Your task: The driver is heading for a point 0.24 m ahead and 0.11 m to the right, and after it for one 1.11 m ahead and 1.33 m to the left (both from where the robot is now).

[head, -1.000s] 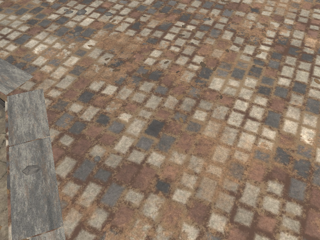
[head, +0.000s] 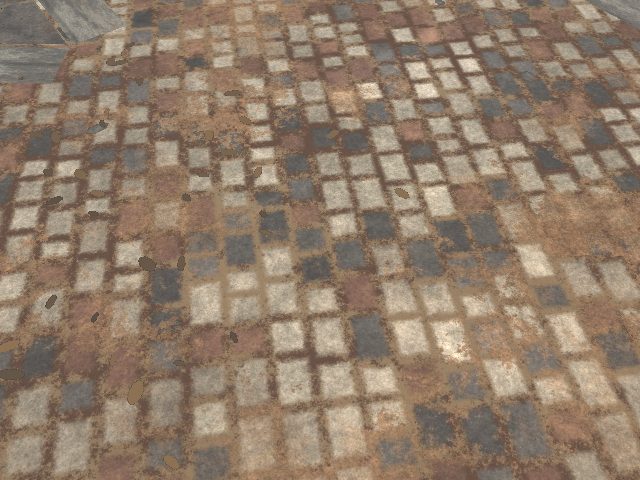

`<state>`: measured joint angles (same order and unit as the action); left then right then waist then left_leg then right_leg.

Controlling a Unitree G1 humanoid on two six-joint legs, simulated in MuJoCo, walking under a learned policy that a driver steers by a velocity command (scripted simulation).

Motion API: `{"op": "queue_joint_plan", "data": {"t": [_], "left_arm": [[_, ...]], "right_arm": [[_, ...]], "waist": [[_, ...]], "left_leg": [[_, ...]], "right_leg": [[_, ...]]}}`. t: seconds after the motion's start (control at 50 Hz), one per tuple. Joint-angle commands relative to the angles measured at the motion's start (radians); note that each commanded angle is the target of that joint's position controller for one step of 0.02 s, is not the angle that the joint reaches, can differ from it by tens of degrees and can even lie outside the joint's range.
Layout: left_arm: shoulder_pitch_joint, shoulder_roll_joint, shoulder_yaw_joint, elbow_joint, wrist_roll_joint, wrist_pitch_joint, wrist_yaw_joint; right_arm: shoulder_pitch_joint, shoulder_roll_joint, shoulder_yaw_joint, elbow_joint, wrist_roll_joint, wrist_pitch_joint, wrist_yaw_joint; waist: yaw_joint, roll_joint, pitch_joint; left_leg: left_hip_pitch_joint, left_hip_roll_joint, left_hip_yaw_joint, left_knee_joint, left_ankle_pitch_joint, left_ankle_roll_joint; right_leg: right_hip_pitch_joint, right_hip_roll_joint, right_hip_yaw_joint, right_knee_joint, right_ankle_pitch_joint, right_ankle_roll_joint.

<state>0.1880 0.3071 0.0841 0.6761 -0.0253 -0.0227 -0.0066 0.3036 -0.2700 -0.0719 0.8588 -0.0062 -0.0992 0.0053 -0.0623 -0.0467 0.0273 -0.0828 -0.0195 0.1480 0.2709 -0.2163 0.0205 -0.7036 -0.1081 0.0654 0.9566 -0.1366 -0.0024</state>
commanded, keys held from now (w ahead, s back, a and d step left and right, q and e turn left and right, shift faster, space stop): w+e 0.04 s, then q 0.96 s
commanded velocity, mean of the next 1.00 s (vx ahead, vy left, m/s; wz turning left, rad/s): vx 0.14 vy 0.00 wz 0.27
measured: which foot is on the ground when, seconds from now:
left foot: down 0.00-0.20, up 0.22-0.62, down 0.64-1.00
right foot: up 0.00-0.18, down 0.20-0.64, up 0.66-1.00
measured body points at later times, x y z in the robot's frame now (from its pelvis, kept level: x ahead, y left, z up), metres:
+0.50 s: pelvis +0.18 -0.05 -0.01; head +0.22 -0.05 +0.44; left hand +0.31 +0.23 -0.11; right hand +0.31 -0.33 -0.13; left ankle +0.21 +0.10 -0.70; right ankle +0.23 -0.15 -0.75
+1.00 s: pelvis +0.21 -0.01 +0.00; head +0.24 +0.03 +0.44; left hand +0.27 +0.31 -0.12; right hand +0.45 -0.23 -0.09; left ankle +0.20 +0.08 -0.75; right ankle +0.29 -0.16 -0.70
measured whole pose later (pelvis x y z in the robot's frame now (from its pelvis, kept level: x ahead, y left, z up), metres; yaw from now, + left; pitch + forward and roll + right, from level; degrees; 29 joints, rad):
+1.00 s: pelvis +0.21 -0.01 +0.00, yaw +22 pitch +3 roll -2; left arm 0.06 0.30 0.09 0.80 -0.01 0.01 0.04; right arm 0.18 -0.31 -0.08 0.68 0.01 0.03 -0.03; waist -0.02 -0.01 0.04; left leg -0.32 -0.06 -0.12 0.47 -0.20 0.05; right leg -0.46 0.02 0.09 0.79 -0.34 0.08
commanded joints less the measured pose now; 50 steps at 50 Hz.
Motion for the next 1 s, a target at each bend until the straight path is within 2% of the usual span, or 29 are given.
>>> {"op": "queue_joint_plan", "data": {"t": [0.02,0.08,0.12,0.14,0.16,0.18,0.2,0.22,0.24,0.26,0.28,0.3,0.32,0.36,0.4,0.46,0.54,0.58,0.62,0.64,0.66,0.68,0.7,0.72,0.74,0.76,0.8,0.9,1.0], "left_arm": [[-0.067,0.012,-0.007,-0.084,0.002,-0.018,-0.019],[-0.162,-0.013,-0.019,-0.122,0.011,-0.026,-0.034],[-0.167,-0.005,-0.016,-0.137,0.016,-0.034,-0.041],[-0.135,0.018,-0.006,-0.131,0.023,-0.038,-0.041],[-0.047,0.051,0.010,-0.104,0.031,-0.041,-0.039],[0.071,0.097,0.030,-0.062,0.040,-0.043,-0.030],[0.191,0.180,0.047,-0.036,0.064,-0.038,-0.010],[0.171,0.215,0.032,-0.056,0.088,-0.030,0.004],[0.197,0.166,0.027,-0.062,0.070,-0.021,-0.001],[0.136,0.138,0.018,-0.052,0.051,-0.020,-0.006],[0.067,0.102,0.007,-0.040,0.035,-0.024,-0.006],[0.012,0.063,-0.004,-0.034,0.033,-0.028,-0.007],[-0.039,0.048,-0.007,-0.029,0.040,-0.031,-0.008],[-0.107,0.071,0.004,-0.024,0.059,-0.038,-0.003],[-0.132,0.087,0.011,-0.012,0.059,-0.038,0.010],[-0.130,0.092,0.016,0.012,0.050,-0.026,0.034],[-0.117,0.117,0.025,0.040,0.038,0.001,0.045],[-0.117,0.132,0.030,0.052,0.024,0.011,0.043],[-0.126,0.132,0.032,0.065,0.005,0.022,0.044],[-0.078,0.103,0.028,0.089,0.003,0.028,0.042],[-0.048,0.056,0.017,0.089,0.031,0.032,0.038],[-0.125,0.047,0.011,0.026,0.051,0.030,0.043],[-0.186,0.084,0.021,0.020,0.045,0.030,0.046],[-0.183,0.089,0.025,0.023,0.025,0.032,0.047],[-0.152,0.088,0.029,0.047,0.025,0.033,0.054],[-0.144,0.106,0.036,0.057,0.033,0.035,0.061],[-0.130,0.095,0.037,0.063,0.032,0.031,0.060],[-0.159,0.055,0.021,0.059,0.023,0.022,0.053],[-0.154,0.072,0.021,0.064,0.016,0.011,0.036]], "right_arm": [[-0.069,-0.165,-0.036,-0.074,0.005,-0.009,-0.008],[-0.012,-0.176,-0.035,-0.047,0.018,0.009,-0.009],[0.015,-0.192,-0.035,-0.024,0.033,0.024,-0.006],[0.007,-0.211,-0.038,-0.020,0.042,0.029,-0.006],[-0.011,-0.220,-0.037,-0.017,0.050,0.033,-0.008],[-0.015,-0.204,-0.029,-0.012,0.051,0.032,-0.007],[-0.006,-0.144,-0.004,-0.037,0.018,0.022,-0.005],[0.137,-0.038,0.037,-0.035,-0.006,0.013,0.012],[0.142,-0.139,0.011,0.011,0.033,0.016,0.013],[0.042,-0.178,-0.004,-0.020,0.061,0.024,0.011],[-0.005,-0.150,0.001,-0.030,0.052,0.035,0.001],[-0.011,-0.139,-0.002,-0.018,0.035,0.055,-0.012],[0.024,-0.124,-0.004,-0.006,0.028,0.081,-0.020],[0.064,-0.098,-0.007,-0.010,0.024,0.116,-0.036],[0.039,-0.098,-0.013,-0.036,0.018,0.134,-0.045],[-0.040,-0.094,-0.013,-0.079,0.015,0.144,-0.036],[-0.105,-0.109,-0.021,-0.128,0.015,0.152,-0.014],[-0.109,-0.112,-0.026,-0.145,0.015,0.155,-0.002],[-0.062,-0.108,-0.032,-0.137,0.011,0.152,0.007],[-0.031,-0.137,-0.044,-0.130,0.004,0.149,0.002],[-0.011,-0.241,-0.071,-0.143,0.002,0.143,-0.015],[-0.022,-0.326,-0.081,-0.172,-0.019,0.132,-0.017],[0.001,-0.280,-0.070,-0.175,-0.031,0.107,-0.006],[-0.032,-0.261,-0.064,-0.177,-0.025,0.088,-0.004],[-0.087,-0.238,-0.061,-0.187,-0.004,0.082,-0.010],[-0.129,-0.203,-0.050,-0.197,0.016,0.086,-0.018],[-0.136,-0.184,-0.041,-0.209,0.012,0.094,-0.031],[-0.107,-0.208,-0.052,-0.221,0.018,0.108,-0.049],[-0.134,-0.221,-0.057,-0.243,0.014,0.123,-0.041]], "waist": [[0.006,0.106,0.006],[-0.023,0.087,0.045],[-0.002,0.114,0.031],[0.028,0.139,0.003],[0.089,0.149,-0.050],[0.157,0.130,-0.119],[0.190,0.047,-0.257],[0.107,-0.191,-0.438],[0.168,-0.113,-0.569],[0.161,-0.089,-0.414],[0.126,-0.045,-0.289],[0.093,-0.029,-0.206],[0.049,-0.043,-0.170],[0.007,-0.070,-0.145],[0.003,-0.077,-0.128],[0.029,-0.071,-0.112],[0.052,-0.065,-0.100],[0.048,-0.067,-0.097],[0.017,-0.050,-0.102],[0.016,0.006,-0.094],[0.043,0.244,-0.076],[0.034,0.413,-0.055],[-0.013,0.268,-0.122],[0.016,0.224,-0.118],[0.046,0.167,-0.117],[0.060,0.163,-0.115],[0.075,0.170,-0.147],[0.049,0.173,-0.148],[0.039,0.208,-0.120]], "left_leg": [[0.025,0.258,-0.080,-0.119,0.308,0.140],[0.040,0.263,-0.042,-0.082,0.446,0.135],[0.086,0.279,-0.053,-0.015,0.620,0.127],[0.107,0.278,-0.062,0.045,0.738,0.116],[0.115,0.256,-0.062,0.142,0.814,0.093],[0.058,0.214,-0.040,0.290,0.797,0.057],[-0.143,0.151,-0.034,0.533,0.451,0.004],[-0.447,0.011,-0.111,0.906,-0.494,-0.067],[-0.438,0.023,-0.296,1.006,-0.533,-0.069],[-0.524,0.064,-0.270,1.007,-0.489,-0.067],[-0.557,0.098,-0.235,0.939,-0.419,-0.071],[-0.523,0.122,-0.224,0.895,-0.359,-0.083],[-0.421,0.133,-0.215,0.864,-0.312,-0.095],[-0.330,0.112,-0.174,0.841,-0.245,-0.115],[-0.338,0.119,-0.168,0.792,-0.189,-0.112],[-0.346,0.138,-0.161,0.682,-0.092,-0.090],[-0.335,0.126,-0.125,0.571,-0.103,-0.063],[-0.309,0.113,-0.103,0.492,-0.122,-0.040],[-0.208,0.071,-0.059,0.320,-0.027,0.000],[-0.144,0.056,-0.093,0.219,0.073,0.034],[-0.053,0.227,-0.354,0.107,0.400,0.107],[0.004,0.416,-0.660,0.064,0.552,0.308],[-0.001,0.401,-0.644,0.055,0.513,0.345],[0.000,0.350,-0.558,0.064,0.478,0.296],[0.000,0.300,-0.497,0.080,0.427,0.239],[-0.010,0.284,-0.471,0.082,0.420,0.208],[-0.034,0.252,-0.441,0.087,0.473,0.202],[0.005,0.224,-0.465,0.093,0.369,0.201],[-0.086,0.205,-0.545,0.094,0.261,0.208]], "right_leg": [[-0.002,-0.009,-0.026,-0.148,0.145,-0.005],[0.063,0.032,-0.076,-0.289,0.140,-0.022],[0.127,0.071,-0.096,-0.356,0.078,-0.049],[0.189,0.097,-0.108,-0.388,0.051,-0.068],[0.309,0.124,-0.118,-0.455,0.092,-0.090],[0.510,0.131,-0.124,-0.534,0.263,-0.118],[0.818,-0.039,0.023,-0.433,0.710,-0.171],[1.127,-0.366,0.380,-0.367,1.123,-0.371],[1.081,-0.362,0.393,-0.409,1.008,-0.392],[0.978,-0.295,0.254,-0.451,0.888,-0.344],[0.849,-0.238,0.179,-0.498,0.736,-0.292],[0.711,-0.207,0.124,-0.550,0.630,-0.264],[0.569,-0.184,0.064,-0.603,0.566,-0.250],[0.426,-0.183,-0.004,-0.673,0.476,-0.260],[0.393,-0.193,-0.048,-0.705,0.366,-0.260],[0.408,-0.200,-0.088,-0.735,0.158,-0.247],[0.469,-0.233,-0.106,-0.713,0.083,-0.230],[0.505,-0.246,-0.112,-0.667,0.092,-0.207],[0.504,-0.217,-0.150,-0.570,0.070,-0.148],[0.471,-0.167,-0.188,-0.469,-0.009,-0.087],[0.314,-0.052,-0.289,-0.202,-0.199,0.010],[0.039,0.110,-0.222,0.042,-0.543,0.079],[0.018,0.107,-0.064,0.191,-0.554,0.066],[0.002,0.094,-0.026,0.222,-0.467,0.046],[-0.005,0.077,-0.010,0.205,-0.381,0.041],[-0.001,0.069,0.000,0.182,-0.327,0.043],[0.066,0.090,-0.003,0.189,-0.259,0.053],[0.104,0.114,0.013,-0.054,-0.197,0.080],[0.240,0.139,0.018,-0.224,-0.213,0.081]]}}
Velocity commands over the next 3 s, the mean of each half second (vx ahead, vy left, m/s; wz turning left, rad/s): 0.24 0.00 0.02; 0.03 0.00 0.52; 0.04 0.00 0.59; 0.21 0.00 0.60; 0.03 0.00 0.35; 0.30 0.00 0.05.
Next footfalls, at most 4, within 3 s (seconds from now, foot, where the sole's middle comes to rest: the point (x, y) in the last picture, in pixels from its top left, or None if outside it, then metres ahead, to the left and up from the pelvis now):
0.20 right None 0.27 -0.16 -0.78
0.64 left None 0.24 0.09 -0.78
1.14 right None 0.32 -0.12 -0.78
1.56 left None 0.17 0.10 -0.78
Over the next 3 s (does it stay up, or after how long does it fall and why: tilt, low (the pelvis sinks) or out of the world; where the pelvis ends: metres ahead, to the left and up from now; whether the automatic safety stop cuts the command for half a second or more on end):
stays up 0.36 0.31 -0.01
